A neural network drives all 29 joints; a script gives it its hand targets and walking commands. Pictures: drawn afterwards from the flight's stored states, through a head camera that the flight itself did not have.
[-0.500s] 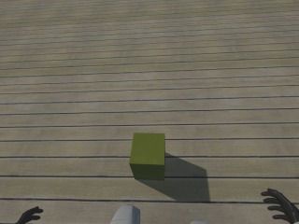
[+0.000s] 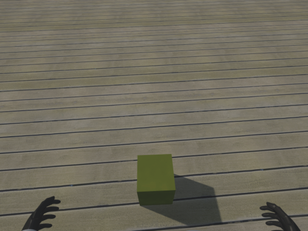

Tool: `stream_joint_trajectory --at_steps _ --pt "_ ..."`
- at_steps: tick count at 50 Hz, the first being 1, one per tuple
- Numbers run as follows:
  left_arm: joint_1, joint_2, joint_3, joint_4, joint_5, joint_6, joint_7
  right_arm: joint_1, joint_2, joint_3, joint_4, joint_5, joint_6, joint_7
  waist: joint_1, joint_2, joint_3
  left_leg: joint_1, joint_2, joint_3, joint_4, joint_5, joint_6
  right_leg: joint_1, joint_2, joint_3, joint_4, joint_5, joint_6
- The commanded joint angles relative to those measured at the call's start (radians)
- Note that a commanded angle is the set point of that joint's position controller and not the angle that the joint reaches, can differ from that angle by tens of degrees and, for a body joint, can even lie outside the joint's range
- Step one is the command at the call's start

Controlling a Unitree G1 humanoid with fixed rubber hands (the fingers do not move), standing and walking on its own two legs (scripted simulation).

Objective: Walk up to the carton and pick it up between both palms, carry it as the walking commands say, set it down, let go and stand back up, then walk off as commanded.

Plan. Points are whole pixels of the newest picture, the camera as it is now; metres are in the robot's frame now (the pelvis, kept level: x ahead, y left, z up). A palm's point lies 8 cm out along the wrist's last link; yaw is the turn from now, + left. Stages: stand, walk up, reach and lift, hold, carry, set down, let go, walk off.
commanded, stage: walk up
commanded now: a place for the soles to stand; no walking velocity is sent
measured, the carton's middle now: (155, 180) +0.49 +0.00 -0.63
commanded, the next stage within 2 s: reach and lift in 1.82 s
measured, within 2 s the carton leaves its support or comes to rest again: neither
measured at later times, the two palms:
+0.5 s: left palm out of the picture +0.12 +0.32 -0.07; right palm out of the picture +0.12 -0.34 -0.06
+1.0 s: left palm (49, 189) +0.25 +0.31 -0.06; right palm (281, 211) +0.18 -0.32 -0.06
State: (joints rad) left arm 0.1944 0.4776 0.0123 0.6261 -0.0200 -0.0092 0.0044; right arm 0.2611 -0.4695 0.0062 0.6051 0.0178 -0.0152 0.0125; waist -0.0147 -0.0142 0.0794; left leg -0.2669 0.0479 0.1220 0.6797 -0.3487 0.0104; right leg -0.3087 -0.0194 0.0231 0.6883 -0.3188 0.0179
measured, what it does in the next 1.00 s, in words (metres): shifts its weight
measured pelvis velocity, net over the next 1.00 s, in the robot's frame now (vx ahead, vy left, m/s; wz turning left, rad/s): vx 0.08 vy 0.01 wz -0.10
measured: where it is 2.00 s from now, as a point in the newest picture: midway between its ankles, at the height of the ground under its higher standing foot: outside the picture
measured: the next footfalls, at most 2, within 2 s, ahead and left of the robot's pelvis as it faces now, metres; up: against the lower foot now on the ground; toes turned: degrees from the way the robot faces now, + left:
none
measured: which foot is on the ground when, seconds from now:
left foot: down 0.00-1.00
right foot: down 0.00-1.00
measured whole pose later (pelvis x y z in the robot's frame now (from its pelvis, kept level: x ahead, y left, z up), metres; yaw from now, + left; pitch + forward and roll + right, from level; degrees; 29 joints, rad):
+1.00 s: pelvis +0.08 +0.01 +0.02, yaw -6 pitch -2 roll +0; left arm 0.09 0.43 0.02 0.88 -0.01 -0.02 0.03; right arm 0.10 -0.41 -0.03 0.87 0.02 -0.01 0.00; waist -0.01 -0.01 0.06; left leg -0.15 0.01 0.03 0.45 -0.26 0.01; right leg -0.11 0.00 0.10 0.42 -0.28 0.03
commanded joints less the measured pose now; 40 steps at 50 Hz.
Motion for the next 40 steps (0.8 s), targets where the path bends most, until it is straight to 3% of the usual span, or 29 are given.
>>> stream_joint_trajectory --at_steps 1,5,18,19,20,22,24,26,27,28,29,30,31,32,33,35,36,37,38,39,40 --pt "-0.036 0.173 0.049 0.006 -0.006 -0.006 -0.001 -0.072 -0.208 -0.057 -0.015 -0.001 -0.041 -0.009 0.034 0.011 -0.085 -0.005 0.19 -0.185 -0.217 0.357 0.027 0.121 -0.075 0.113 -0.117 0.276 -0.062" --pt "-0.072 0.16 0.04 0.083 -0.009 -0.003 -0.003 -0.106 -0.184 -0.047 0.045 0.01 -0.031 -0.005 0.018 0.055 -0.134 0.09 0.146 -0.106 -0.235 0.371 0.016 0.137 -0.082 0.113 -0.16 0.357 -0.066" --pt "-0.131 0.144 0.037 0.302 0.0 -0.003 -0.005 -0.226 -0.163 -0.066 0.219 0.004 -0.014 -0.002 0.008 0.033 -0.087 0.154 0.141 -0.073 -0.363 0.14 0.033 0.114 -0.074 0.118 -0.301 0.297 -0.057" --pt "-0.082 0.146 0.049 0.273 0.022 -0.013 0.0 -0.17 -0.179 -0.097 0.21 -0.025 -0.008 0.006 0.0 0.095 -0.13 0.205 0.1 -0.051 -0.36 -0.111 0.042 0.093 -0.039 0.1 -0.256 0.082 -0.078" --pt "-0.097 0.146 0.053 0.27 0.03 -0.014 0.002 -0.174 -0.178 -0.101 0.212 -0.028 0.0 0.009 -0.004 0.091 -0.082 0.178 0.125 -0.089 -0.393 -0.241 0.06 0.025 -0.025 0.086 -0.239 -0.039 -0.086" --pt "-0.095 0.133 0.055 0.25 0.032 -0.013 0.0 -0.177 -0.184 -0.111 0.199 -0.035 0.011 0.014 -0.007 0.113 0.014 0.147 0.189 -0.145 -0.458 -0.355 0.09 -0.072 0.01 0.04 -0.182 -0.068 -0.083" --pt "-0.058 0.129 0.058 0.242 0.033 -0.017 -0.001 -0.182 -0.187 -0.117 0.186 -0.044 0.014 0.017 0.006 0.107 0.049 0.101 0.233 -0.157 -0.464 -0.337 0.109 -0.05 0.009 0.026 -0.15 -0.038 -0.086" --pt "-0.017 0.145 0.063 0.24 0.035 -0.026 0.001 -0.192 -0.17 -0.11 0.169 -0.049 0.014 0.024 0.021 0.039 0.052 0.054 0.181 -0.079 -0.368 -0.268 0.078 0.014 -0.01 0.093 -0.24 -0.036 -0.104" --pt "-0.002 0.175 0.073 0.236 0.033 -0.029 0.005 -0.192 -0.153 -0.106 0.159 -0.047 0.014 0.028 0.024 -0.03 0.05 0.029 0.112 -0.031 -0.261 -0.203 0.053 0.037 -0.055 0.204 -0.298 -0.052 -0.125" --pt "0.041 0.216 0.087 0.236 0.031 -0.032 0.011 -0.188 -0.136 -0.103 0.147 -0.044 0.014 0.029 0.04 -0.12 0.017 -0.017 0.035 -0.011 -0.11 -0.12 0.028 0.1 -0.134 0.378 -0.36 -0.038 -0.165" --pt "0.077 0.239 0.098 0.233 0.031 -0.031 0.019 -0.171 -0.122 -0.1 0.138 -0.035 0.014 0.028 0.052 -0.153 -0.02 -0.072 -0.019 -0.055 -0.048 -0.131 0.015 0.176 -0.194 0.502 -0.376 0.019 -0.221" --pt "0.091 0.246 0.108 0.226 0.032 -0.029 0.028 -0.169 -0.124 -0.1 0.132 -0.03 0.016 0.021 0.064 -0.161 -0.027 -0.157 -0.036 -0.095 0.015 -0.209 0.014 0.249 -0.232 0.527 -0.362 0.098 -0.274" --pt "0.101 0.239 0.11 0.212 0.033 -0.027 0.035 -0.157 -0.13 -0.104 0.125 -0.032 0.017 0.012 0.065 -0.156 -0.037 -0.217 -0.031 -0.144 0.097 -0.23 0.015 0.292 -0.265 0.542 -0.346 0.206 -0.303" --pt "0.09 0.221 0.108 0.193 0.031 -0.024 0.04 -0.139 -0.128 -0.106 0.118 -0.032 0.017 0.004 0.057 -0.127 -0.051 -0.222 -0.017 -0.178 0.117 -0.214 0.012 0.304 -0.279 0.507 -0.325 0.308 -0.302" --pt "0.068 0.2 0.102 0.173 0.03 -0.021 0.042 -0.123 -0.122 -0.105 0.114 -0.031 0.016 -0.002 0.044 -0.108 -0.07 -0.179 -0.003 -0.186 0.086 -0.185 0.006 0.286 -0.272 0.442 -0.309 0.396 -0.277" --pt "0.002 0.166 0.087 0.142 0.031 -0.014 0.036 -0.086 -0.1 -0.097 0.119 -0.032 0.013 -0.009 0.009 -0.117 -0.084 -0.012 -0.001 -0.158 -0.094 -0.058 0.001 0.195 -0.212 0.287 -0.263 0.51 -0.192" --pt "-0.038 0.154 0.073 0.131 0.021 -0.011 0.031 -0.06 -0.096 -0.096 0.134 -0.033 0.011 -0.012 -0.019 -0.115 -0.086 0.132 -0.012 -0.134 -0.238 0.091 0.008 0.095 -0.172 0.216 -0.235 0.493 -0.141" --pt "-0.04 0.132 0.059 0.127 0.012 -0.013 0.024 -0.061 -0.127 -0.106 0.145 -0.036 0.009 -0.017 -0.029 -0.092 -0.092 0.248 0.026 -0.177 -0.321 0.255 0.028 0.004 -0.144 0.187 -0.221 0.406 -0.09" --pt "-0.03 0.094 0.044 0.113 0.009 -0.017 0.013 -0.065 -0.184 -0.117 0.15 -0.037 0.008 -0.023 -0.019 0.014 -0.126 0.289 0.156 -0.314 -0.378 0.302 0.06 -0.028 -0.076 0.129 -0.156 0.263 -0.043" --pt "0.031 0.084 0.042 0.129 0.007 -0.01 0.014 -0.135 -0.198 -0.11 0.137 -0.023 0.006 -0.016 0.028 0.05 -0.126 0.148 0.24 -0.391 -0.362 0.272 0.125 0.076 -0.009 0.071 -0.173 0.067 -0.019" --pt "0.014 0.116 0.056 0.145 0.013 -0.004 0.021 -0.152 -0.164 -0.096 0.14 -0.019 0.003 -0.007 0.025 0.01 -0.105 0.081 0.218 -0.332 -0.313 0.228 0.129 0.157 -0.022 0.078 -0.22 0.035 -0.025"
